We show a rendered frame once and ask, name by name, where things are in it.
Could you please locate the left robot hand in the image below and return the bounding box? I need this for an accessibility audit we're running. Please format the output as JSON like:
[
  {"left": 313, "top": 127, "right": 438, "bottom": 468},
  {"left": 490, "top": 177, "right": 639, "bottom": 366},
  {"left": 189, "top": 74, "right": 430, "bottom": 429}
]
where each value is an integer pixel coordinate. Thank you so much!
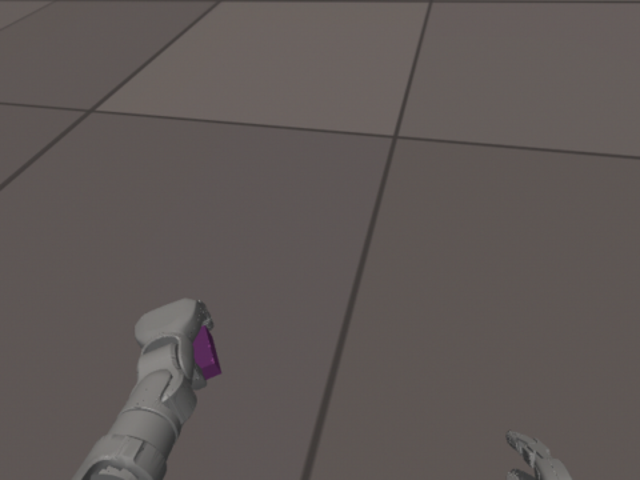
[{"left": 135, "top": 298, "right": 214, "bottom": 390}]

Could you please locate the left robot arm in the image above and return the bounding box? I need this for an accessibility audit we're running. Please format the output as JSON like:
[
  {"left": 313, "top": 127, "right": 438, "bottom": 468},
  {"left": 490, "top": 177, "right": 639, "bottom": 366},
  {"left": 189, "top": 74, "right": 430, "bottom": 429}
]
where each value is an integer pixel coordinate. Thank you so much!
[{"left": 71, "top": 332, "right": 197, "bottom": 480}]

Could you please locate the small box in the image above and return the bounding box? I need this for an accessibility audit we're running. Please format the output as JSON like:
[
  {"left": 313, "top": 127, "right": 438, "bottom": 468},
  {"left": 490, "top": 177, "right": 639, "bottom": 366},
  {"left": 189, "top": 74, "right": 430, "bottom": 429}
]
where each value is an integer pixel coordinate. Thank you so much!
[{"left": 193, "top": 325, "right": 222, "bottom": 380}]

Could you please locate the right robot hand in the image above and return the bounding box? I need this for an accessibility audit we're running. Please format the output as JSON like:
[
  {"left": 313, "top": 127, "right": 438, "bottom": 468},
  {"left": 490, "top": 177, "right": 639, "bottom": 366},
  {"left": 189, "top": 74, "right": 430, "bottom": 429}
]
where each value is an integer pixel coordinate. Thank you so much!
[{"left": 506, "top": 431, "right": 573, "bottom": 480}]

